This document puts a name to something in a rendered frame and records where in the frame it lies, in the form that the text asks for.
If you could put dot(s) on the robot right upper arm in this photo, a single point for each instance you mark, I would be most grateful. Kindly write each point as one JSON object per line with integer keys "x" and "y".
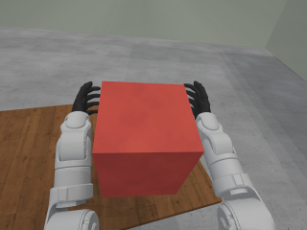
{"x": 244, "y": 214}

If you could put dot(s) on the left robot forearm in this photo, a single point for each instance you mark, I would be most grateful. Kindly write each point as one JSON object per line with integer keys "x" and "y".
{"x": 73, "y": 161}

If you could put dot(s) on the robot right hand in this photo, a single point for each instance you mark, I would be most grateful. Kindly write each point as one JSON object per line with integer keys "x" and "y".
{"x": 200, "y": 104}

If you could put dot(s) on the table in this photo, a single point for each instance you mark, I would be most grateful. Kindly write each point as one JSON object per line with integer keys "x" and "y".
{"x": 28, "y": 142}

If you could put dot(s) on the robot left upper arm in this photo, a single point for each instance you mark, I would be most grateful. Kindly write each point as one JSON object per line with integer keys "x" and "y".
{"x": 84, "y": 219}

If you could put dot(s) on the right robot forearm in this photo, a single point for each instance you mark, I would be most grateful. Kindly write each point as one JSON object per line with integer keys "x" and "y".
{"x": 229, "y": 179}

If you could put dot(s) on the carton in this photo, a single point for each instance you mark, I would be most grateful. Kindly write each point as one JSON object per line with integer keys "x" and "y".
{"x": 146, "y": 139}

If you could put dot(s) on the robot left hand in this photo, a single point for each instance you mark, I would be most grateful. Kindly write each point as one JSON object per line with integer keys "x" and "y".
{"x": 81, "y": 102}

